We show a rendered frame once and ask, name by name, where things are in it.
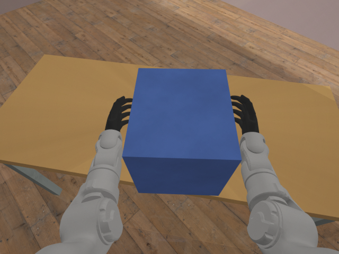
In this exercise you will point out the carton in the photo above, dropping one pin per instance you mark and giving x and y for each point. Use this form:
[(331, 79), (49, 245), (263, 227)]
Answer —
[(181, 136)]

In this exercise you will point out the left robot upper arm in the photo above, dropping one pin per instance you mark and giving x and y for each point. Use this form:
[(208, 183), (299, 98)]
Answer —
[(88, 228)]

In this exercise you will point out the left robot forearm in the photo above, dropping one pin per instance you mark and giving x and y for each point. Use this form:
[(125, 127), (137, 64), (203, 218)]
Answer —
[(104, 174)]

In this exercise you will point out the right robot hand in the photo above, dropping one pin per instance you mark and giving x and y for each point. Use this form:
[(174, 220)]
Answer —
[(248, 121)]

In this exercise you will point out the left robot hand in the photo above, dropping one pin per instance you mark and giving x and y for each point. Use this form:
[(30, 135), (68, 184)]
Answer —
[(114, 121)]

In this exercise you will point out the right robot upper arm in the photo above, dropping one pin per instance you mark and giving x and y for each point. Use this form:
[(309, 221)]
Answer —
[(280, 229)]

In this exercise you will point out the table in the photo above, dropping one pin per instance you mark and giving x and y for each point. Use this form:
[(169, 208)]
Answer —
[(55, 116)]

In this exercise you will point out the right robot forearm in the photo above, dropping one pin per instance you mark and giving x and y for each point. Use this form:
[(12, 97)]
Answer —
[(260, 179)]

